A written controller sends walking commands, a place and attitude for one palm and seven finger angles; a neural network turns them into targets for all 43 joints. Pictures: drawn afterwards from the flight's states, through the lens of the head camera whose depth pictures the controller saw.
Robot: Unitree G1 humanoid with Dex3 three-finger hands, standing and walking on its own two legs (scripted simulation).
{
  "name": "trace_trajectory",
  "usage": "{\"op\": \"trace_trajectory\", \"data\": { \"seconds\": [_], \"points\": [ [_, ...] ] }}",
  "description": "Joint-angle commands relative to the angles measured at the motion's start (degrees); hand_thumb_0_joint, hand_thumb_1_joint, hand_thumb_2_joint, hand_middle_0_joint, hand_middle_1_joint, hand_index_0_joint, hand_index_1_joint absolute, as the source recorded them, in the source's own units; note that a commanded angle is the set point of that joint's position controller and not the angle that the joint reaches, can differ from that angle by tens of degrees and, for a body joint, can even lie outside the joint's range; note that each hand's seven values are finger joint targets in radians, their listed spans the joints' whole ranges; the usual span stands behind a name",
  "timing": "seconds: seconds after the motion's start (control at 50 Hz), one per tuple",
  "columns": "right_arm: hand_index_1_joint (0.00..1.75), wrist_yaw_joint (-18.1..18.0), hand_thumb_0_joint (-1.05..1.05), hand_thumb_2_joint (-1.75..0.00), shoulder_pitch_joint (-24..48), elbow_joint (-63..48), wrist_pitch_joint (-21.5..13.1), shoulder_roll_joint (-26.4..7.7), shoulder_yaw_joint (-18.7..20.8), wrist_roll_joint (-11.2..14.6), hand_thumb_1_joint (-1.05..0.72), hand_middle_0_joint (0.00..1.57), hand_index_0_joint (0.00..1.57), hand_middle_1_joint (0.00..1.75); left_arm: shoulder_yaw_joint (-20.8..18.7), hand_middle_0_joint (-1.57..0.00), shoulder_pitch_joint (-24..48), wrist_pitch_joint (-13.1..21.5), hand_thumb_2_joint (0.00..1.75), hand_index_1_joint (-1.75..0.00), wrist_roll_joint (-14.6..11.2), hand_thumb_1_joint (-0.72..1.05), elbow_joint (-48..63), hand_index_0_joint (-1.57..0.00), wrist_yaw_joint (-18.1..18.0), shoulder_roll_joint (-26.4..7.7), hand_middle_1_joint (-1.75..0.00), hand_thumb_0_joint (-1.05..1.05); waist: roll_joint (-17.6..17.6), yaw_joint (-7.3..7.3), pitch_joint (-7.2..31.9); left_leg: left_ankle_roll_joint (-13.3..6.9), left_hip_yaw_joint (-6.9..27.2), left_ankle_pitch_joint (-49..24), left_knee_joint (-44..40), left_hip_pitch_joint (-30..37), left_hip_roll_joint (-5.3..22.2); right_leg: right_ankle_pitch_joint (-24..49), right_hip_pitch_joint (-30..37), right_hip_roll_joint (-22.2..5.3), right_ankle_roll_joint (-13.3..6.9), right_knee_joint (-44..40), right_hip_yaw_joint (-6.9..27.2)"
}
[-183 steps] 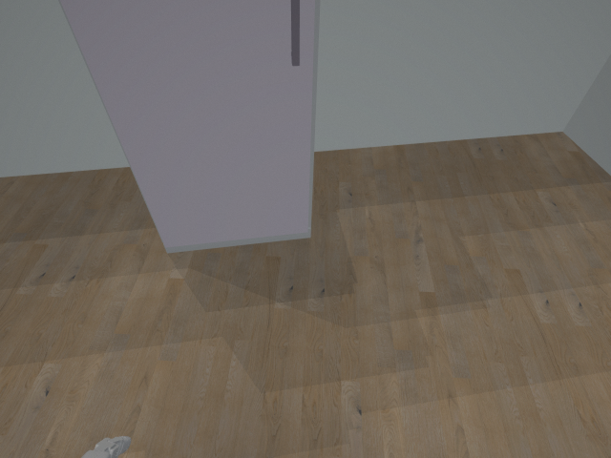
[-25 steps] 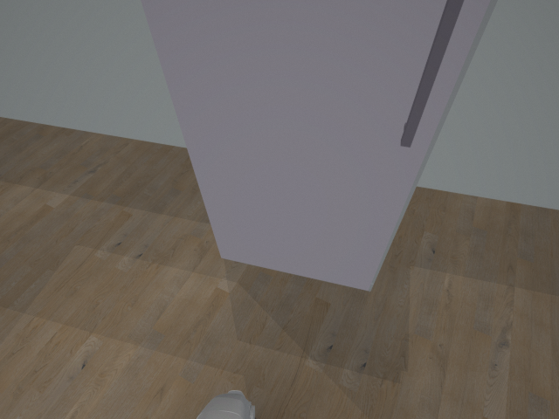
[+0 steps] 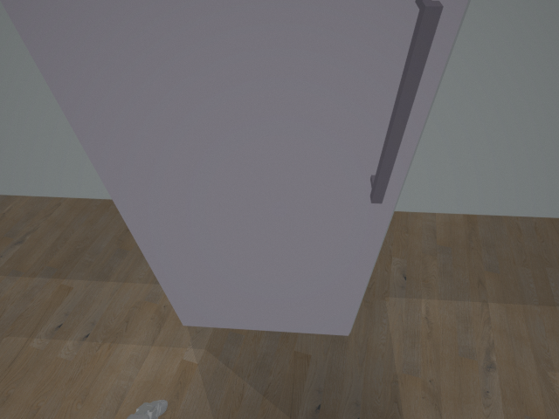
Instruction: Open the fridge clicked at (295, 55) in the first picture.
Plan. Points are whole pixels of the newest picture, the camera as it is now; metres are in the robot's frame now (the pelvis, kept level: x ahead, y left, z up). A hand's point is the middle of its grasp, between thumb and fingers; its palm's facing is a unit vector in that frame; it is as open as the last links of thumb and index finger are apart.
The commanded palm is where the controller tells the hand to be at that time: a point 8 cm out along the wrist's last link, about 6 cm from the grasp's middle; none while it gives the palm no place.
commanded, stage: come to a stop and stand still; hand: right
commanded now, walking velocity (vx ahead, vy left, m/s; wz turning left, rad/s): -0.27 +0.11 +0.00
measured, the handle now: (395, 117) +0.47 -0.16 +0.20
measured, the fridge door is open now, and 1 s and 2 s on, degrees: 0 0 0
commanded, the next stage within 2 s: look again from close up in 1.34 s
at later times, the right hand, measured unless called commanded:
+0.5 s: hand out of the picture -0.04 -0.13 -0.15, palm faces +0.04 +0.96 -0.26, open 7.4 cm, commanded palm none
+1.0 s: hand out of the picture -0.09 -0.18 -0.17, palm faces +0.07 +0.98 -0.18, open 7.4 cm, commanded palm none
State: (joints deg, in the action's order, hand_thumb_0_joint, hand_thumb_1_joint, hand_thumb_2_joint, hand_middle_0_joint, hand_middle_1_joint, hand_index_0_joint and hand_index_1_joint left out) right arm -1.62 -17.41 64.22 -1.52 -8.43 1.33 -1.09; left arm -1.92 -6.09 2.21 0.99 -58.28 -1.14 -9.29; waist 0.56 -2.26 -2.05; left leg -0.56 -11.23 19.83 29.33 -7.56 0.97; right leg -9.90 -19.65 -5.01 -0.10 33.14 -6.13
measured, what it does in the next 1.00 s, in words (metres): steps on the spot: left foot, then right foot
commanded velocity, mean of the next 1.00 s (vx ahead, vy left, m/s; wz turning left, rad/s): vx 0.01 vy -0.05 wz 0.00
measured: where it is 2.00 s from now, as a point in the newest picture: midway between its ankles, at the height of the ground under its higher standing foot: outside the picture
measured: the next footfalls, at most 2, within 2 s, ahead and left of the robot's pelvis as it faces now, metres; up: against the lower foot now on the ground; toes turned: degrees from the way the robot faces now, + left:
left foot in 0.36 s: -0.01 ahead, +0.16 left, +0.00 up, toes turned +3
right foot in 0.84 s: -0.04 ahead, -0.11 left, +0.00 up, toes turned -4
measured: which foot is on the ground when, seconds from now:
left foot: down 0.00-0.04, up 0.06-0.34, down 0.36-1.00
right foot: down 0.00-0.38, up 0.40-0.82, down 0.84-1.00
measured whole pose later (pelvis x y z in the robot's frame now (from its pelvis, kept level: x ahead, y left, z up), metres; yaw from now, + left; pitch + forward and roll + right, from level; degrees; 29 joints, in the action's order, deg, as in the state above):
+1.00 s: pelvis -0.06 +0.00 +0.01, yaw +1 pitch -1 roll -1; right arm -1.4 -17.6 65.1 1.9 -10.0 1.7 -1.4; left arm -1.0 -13.5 0.0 0.8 -62.1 -2.3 -8.7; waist -2.6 -2.6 -1.1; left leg 2.6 -2.2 13.2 27.8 -13.0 6.0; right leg -16.7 -8.8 0.2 -1.3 26.5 -5.2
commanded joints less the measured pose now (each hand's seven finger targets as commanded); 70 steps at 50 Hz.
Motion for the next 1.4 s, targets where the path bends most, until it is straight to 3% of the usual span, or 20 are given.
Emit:
{"op": "trace_trajectory", "data": {
  "seconds": [0.0,0.02,0.08,0.16,0.28,0.32,0.34,0.36,0.38,0.4,0.48,0.6,0.72,0.76,0.8,0.84,0.88,0.98,1.08,1.38],
  "points": [
    [0.3,-1.3,0.0,-0.9,-5.7,-3.2,0.9,-4.2,0.4,0.5,-0.9,0.2,0.2,0.3,-1.1,-0.2,-9.7,-1.0,0.9,-0.3,-0.6,0.9,-1.1,-0.2,-1.0,-8.7,-0.3,0.0,10.3,2.6,3.7,2.2,5.1,0.8,3.2,-8.5,3.9,49.3,17.0,-14.4,-6.9,-8.0,10.5],
    [0.3,-1.2,0.0,-0.9,-5.8,-3.0,1.6,-4.8,0.6,0.5,-0.9,0.2,0.2,0.3,-1.2,-0.2,-8.4,-1.2,0.9,-0.3,-0.6,0.9,-0.9,-0.2,-1.5,-9.0,-0.3,0.0,15.4,2.36,2.4,2.6,5.9,6.9,8.8,-9.3,3.6,52.7,15.2,-15.3,-8.6,-10.5,12.4],
    [0.3,-0.9,0.0,-0.9,-4.5,-4.2,3.0,-6.0,1.7,0.2,-0.9,0.2,0.2,0.3,-1.9,-0.2,-6.9,-2.0,0.9,-0.3,-0.3,0.9,0.2,-0.2,-2.4,-9.7,-0.3,0.0,10.7,2.79,2.5,2.2,10.6,13.6,24.3,-13.7,3.3,46.8,13.8,-17.1,-11.7,-12.3,12.7],
    [0.3,-0.6,0.0,-0.9,-3.9,-6.1,3.6,-4.9,2.7,0.0,-0.9,0.2,0.2,0.3,-3.4,-0.2,-4.7,-2.9,0.9,-0.3,0.0,0.9,2.0,-0.2,-2.0,-10.6,-0.3,0.0,4.8,2.78,8.5,2.7,11.2,10.7,30.5,-17.6,2.1,38.7,17.0,-16.4,-11.9,-10.3,10.2],
    [0.3,-0.1,0.0,-0.9,-7.7,-6.6,3.5,-2.4,2.8,-0.1,-0.9,0.2,0.2,0.3,-4.0,-0.2,0.1,-3.5,0.9,-0.3,0.6,0.9,3.4,-0.2,-0.6,-9.4,-0.3,0.0,9.4,0.5,7.4,1.6,7.3,3.9,11.5,-4.1,2.2,-1.4,1.0,-12.5,-7.4,-14.0,8.6],
    [0.3,-0.2,0.0,-0.9,-12.5,-4.4,2.5,-4.7,2.7,-0.9,-0.9,0.2,0.2,0.3,-3.3,-0.2,-0.2,-4.2,0.9,-0.3,0.1,0.9,3.3,-0.2,0.1,-6.1,-0.3,0.0,0.4,-1.6,3.9,1.1,8.9,0.0,-4.7,3.3,3.4,-19.2,-8.9,-4.5,-2.1,-7.5,4.4],
    [0.3,-0.3,0.0,-0.9,-10.4,-5.4,1.7,-9.2,2.8,-1.5,-0.9,0.2,0.2,0.3,-2.2,-0.2,-0.9,-4.9,0.9,-0.3,-0.5,0.9,4.2,-0.2,0.6,-1.8,-0.3,0.0,-15.5,-0.78,0.9,-2.6,26.3,18.2,-17.9,-4.9,15.0,-21.1,-11.3,1.6,1.9,4.5,1.1],
    [0.3,-0.5,0.0,-0.9,-4.2,-8.4,2.3,-12.1,2.7,-1.1,-0.9,0.2,0.2,0.3,-2.5,-0.2,1.5,-5.4,0.9,-0.3,-0.2,0.9,5.6,-0.2,1.1,-3.0,-0.3,0.0,-18.0,-1.02,-4.8,-5.6,34.2,30.8,-26.4,-18.0,21.4,-19.7,-9.3,1.9,1.7,12.6,3.9],
    [0.3,-0.6,0.0,-0.9,1.0,-10.3,2.4,-13.0,2.7,-1.2,-0.9,0.2,0.2,0.3,-2.9,-0.2,0.2,-5.6,0.9,-0.3,0.1,0.9,5.4,-0.2,1.5,-4.6,-0.3,0.0,-12.5,1.19,-5.7,-6.6,33.2,31.5,-27.9,-25.1,22.0,-16.6,-5.2,1.7,1.3,18.0,6.2],
    [0.3,-0.8,0.0,-0.9,3.5,-10.6,1.6,-13.1,3.4,-0.9,-0.9,0.2,0.2,0.3,-2.8,-0.2,-1.3,-6.0,0.9,-0.3,0.3,0.9,3.8,-0.2,1.6,-4.3,-0.3,0.0,-14.9,1.69,-6.8,-4.9,33.2,29.8,-27.8,-25.1,19.9,-12.9,-6.7,1.8,1.2,21.3,7.5],
    [0.3,-0.2,0.0,-0.9,1.6,-9.2,0.6,-9.9,2.5,-0.3,-0.9,0.2,0.2,0.3,-2.5,-0.2,-9.6,-4.7,0.9,-0.3,0.7,0.9,-0.2,-0.2,1.9,-5.0,-0.3,0.0,-8.6,2.49,-6.0,-2.5,20.8,6.2,-19.9,-12.0,14.1,-4.7,-9.3,2.4,2.2,23.2,5.1],
    [0.3,-0.7,0.0,-0.9,-6.6,-6.1,0.2,-9.8,3.0,-0.4,-0.9,0.2,0.2,0.3,-1.9,-0.2,-7.2,-3.9,0.9,-0.3,0.7,0.9,1.7,-0.2,1.4,-5.4,-0.3,0.0,-8.1,-1.86,-0.7,-6.7,22.4,-7.9,-16.1,4.3,18.3,-9.1,-12.9,1.6,3.8,18.4,5.5],
    [0.3,-0.6,0.0,-0.9,-4.7,-4.9,0.6,-10.5,3.1,-0.9,-0.9,0.2,0.2,0.3,-1.0,-0.2,-8.1,-3.4,0.9,-0.3,-0.4,0.9,1.3,-0.2,1.0,-3.6,-0.3,0.0,-13.0,-1.44,1.5,-7.9,20.5,-16.9,-13.5,1.0,17.5,-14.5,-1.1,2.8,2.8,3.4,2.9],
    [0.3,-0.6,0.0,-0.9,-1.7,-4.7,0.9,-10.3,3.0,-0.5,-0.9,0.2,0.2,0.3,-0.6,-0.2,-12.8,-3.0,0.9,-0.3,-0.5,0.9,-0.8,-0.2,0.6,-2.9,-0.3,0.0,-12.0,1.3,2.9,-5.3,17.2,-14.3,-11.0,-4.1,14.3,-6.6,8.2,3.7,2.3,-5.9,1.9],
    [0.3,-0.4,0.0,-0.9,-0.1,-4.8,1.5,-7.6,2.2,0.3,-0.9,0.2,0.2,0.3,-0.7,-0.2,-16.4,-2.0,0.9,-0.3,-0.6,0.9,-2.6,-0.2,0.1,-5.0,-0.3,0.0,-3.9,2.87,3.5,-1.2,13.0,-6.3,-5.6,-12.0,8.8,-0.2,18.2,0.3,1.3,-12.9,4.2],
    [0.3,-0.3,0.0,-0.9,-0.9,-5.1,2.0,-3.4,1.4,0.4,-0.9,0.2,0.2,0.3,-1.3,-0.2,-14.1,-1.9,0.9,-0.3,-0.1,0.9,-1.5,-0.2,-0.4,-10.1,-0.3,0.0,9.9,1.75,0.9,2.4,6.6,1.3,0.4,-11.6,3.7,-1.2,9.9,-11.8,-4.2,-18.7,16.2],
    [0.3,-0.2,0.0,-0.9,0.0,-3.5,2.3,-2.8,0.9,-0.3,-0.9,0.2,0.2,0.3,-0.6,-0.2,-9.3,-1.7,0.9,-0.3,0.1,0.9,-1.3,-0.2,-0.6,-8.3,-0.3,0.0,8.5,0.94,-3.5,2.7,6.5,-2.4,0.9,-7.9,4.0,-7.8,2.8,-8.8,-3.9,-22.2,14.1],
    [0.3,-0.1,0.0,-0.9,-3.1,0.0,1.7,-4.6,0.1,0.1,-0.9,0.2,0.2,0.3,0.3,-0.2,-10.1,-1.0,0.9,-0.3,-0.5,0.9,-2.7,-0.2,-1.3,-6.0,-0.3,0.0,4.3,0.59,-1.8,2.2,9.5,-13.1,-5.8,-3.5,5.4,11.1,8.6,-3.7,-2.1,-15.2,7.7],
    [0.3,-0.3,0.0,-0.9,-1.6,0.4,1.6,-5.1,-0.1,0.0,-0.9,0.2,0.2,0.3,0.3,-0.2,-10.9,-0.8,0.9,-0.3,-0.6,0.9,-3.6,-0.2,-1.0,-6.2,-0.3,0.0,0.1,1.39,-2.2,2.5,9.7,-14.3,-7.3,-2.5,5.9,7.5,8.7,-2.8,-1.0,-15.9,7.4],
    [0.3,-0.6,0.0,-0.9,-0.4,0.5,1.1,-5.8,-0.2,0.4,-0.9,0.2,0.2,0.3,0.5,-0.2,-13.1,-0.3,0.9,-0.3,-0.6,0.9,-6.1,-0.2,-1.1,-5.3,-0.3,0.0,-0.1,1.61,-0.4,1.8,9.7,-18.7,-7.7,0.3,6.5,13.4,11.4,-2.2,-0.6,-15.0,6.3]
  ]
}}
